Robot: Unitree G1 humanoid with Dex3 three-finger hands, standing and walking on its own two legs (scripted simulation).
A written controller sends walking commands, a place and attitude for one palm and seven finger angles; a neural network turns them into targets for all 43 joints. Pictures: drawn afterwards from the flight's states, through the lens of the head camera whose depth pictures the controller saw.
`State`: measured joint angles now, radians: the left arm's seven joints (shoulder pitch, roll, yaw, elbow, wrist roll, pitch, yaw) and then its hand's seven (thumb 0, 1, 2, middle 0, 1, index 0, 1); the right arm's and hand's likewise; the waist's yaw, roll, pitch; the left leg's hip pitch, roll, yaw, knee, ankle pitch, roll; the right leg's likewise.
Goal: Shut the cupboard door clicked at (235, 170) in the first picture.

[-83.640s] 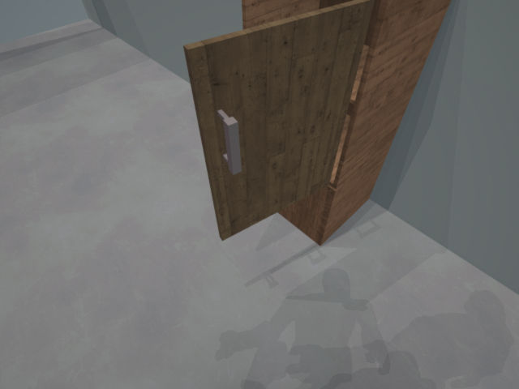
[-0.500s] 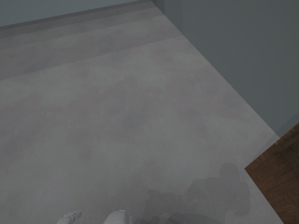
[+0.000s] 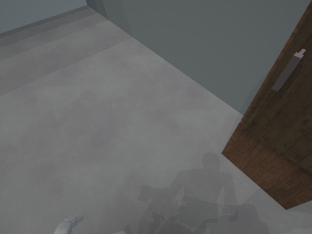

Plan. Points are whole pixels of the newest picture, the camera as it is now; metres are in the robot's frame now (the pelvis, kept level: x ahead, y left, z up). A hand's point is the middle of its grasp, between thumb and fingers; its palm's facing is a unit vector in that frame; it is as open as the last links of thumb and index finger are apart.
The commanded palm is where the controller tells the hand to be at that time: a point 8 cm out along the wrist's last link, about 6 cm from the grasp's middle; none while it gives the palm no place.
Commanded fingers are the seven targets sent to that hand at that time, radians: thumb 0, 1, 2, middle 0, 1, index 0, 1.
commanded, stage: turn to face it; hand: left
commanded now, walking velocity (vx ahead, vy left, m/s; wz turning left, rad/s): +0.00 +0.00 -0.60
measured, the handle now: (288, 70) +0.59 -0.40 +0.06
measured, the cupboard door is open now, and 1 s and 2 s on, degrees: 4 4 4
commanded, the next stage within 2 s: take the last steps up to it in 1.18 s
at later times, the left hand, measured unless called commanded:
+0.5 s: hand (93, 224) +0.16 +0.20 -0.15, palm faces -0.25 -0.95 -0.20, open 7.4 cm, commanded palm none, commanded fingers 0.00 0.90 0.90 -0.20 -0.30 -0.20 -0.30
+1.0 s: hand (114, 212) +0.20 +0.15 -0.16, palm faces -0.50 -0.84 -0.19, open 7.4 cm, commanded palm none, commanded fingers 0.00 0.90 0.90 -0.20 -0.30 -0.20 -0.30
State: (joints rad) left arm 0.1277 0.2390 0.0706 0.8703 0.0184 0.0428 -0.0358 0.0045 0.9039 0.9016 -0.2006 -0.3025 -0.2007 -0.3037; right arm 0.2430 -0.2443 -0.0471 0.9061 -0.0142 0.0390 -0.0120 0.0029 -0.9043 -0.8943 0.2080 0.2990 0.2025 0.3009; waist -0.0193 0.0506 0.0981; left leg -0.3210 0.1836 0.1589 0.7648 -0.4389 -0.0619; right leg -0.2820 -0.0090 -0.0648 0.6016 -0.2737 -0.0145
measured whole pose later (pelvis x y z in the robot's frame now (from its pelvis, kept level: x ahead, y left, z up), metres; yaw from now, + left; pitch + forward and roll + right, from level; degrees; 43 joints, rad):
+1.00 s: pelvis +0.03 +0.02 +0.01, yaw -33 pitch +1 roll -1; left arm 0.20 0.23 0.06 0.91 0.02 0.06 -0.01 0.00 0.90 0.90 -0.21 -0.30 -0.21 -0.30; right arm 0.19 -0.24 -0.04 0.88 -0.01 0.02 -0.02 0.00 -0.91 -0.89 0.20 0.30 0.20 0.30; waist 0.00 -0.02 0.05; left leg -0.32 0.04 0.03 0.59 -0.29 -0.04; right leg -0.32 0.04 0.10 0.58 -0.29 0.02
